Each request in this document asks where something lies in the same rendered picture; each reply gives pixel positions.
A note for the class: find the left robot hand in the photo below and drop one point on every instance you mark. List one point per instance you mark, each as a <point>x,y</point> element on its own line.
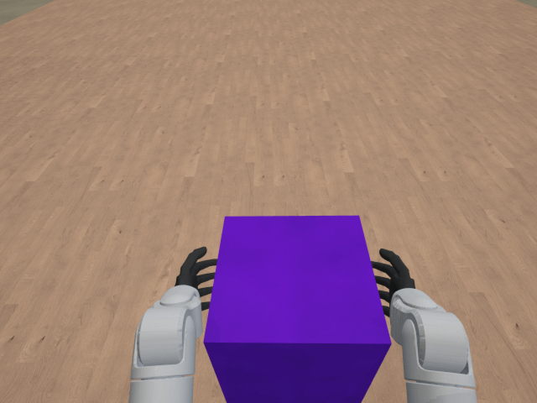
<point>190,269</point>

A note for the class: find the carton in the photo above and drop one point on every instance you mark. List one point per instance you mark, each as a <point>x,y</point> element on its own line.
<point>295,314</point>

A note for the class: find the right robot forearm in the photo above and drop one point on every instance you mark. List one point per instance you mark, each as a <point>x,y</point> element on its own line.
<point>436,351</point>

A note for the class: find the left robot forearm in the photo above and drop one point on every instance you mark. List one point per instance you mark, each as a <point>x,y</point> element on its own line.
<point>164,348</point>

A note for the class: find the right robot hand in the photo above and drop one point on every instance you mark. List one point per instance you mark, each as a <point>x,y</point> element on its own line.
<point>398,273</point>

